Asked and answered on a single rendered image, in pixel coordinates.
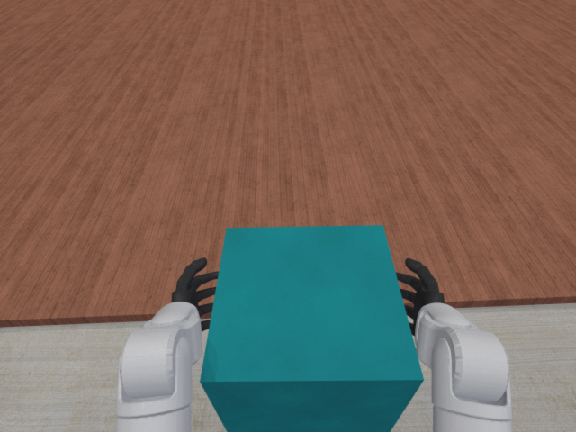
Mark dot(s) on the carton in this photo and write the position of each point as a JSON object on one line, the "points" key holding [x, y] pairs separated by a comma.
{"points": [[309, 332]]}

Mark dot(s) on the robot right hand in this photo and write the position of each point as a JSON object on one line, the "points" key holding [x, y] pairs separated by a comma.
{"points": [[426, 288]]}

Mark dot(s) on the robot left forearm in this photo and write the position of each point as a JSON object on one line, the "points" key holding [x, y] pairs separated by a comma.
{"points": [[155, 371]]}

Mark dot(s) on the robot right forearm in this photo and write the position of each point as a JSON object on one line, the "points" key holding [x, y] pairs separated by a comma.
{"points": [[470, 372]]}

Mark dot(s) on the robot left hand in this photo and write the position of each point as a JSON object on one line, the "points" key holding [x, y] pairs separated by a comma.
{"points": [[187, 285]]}

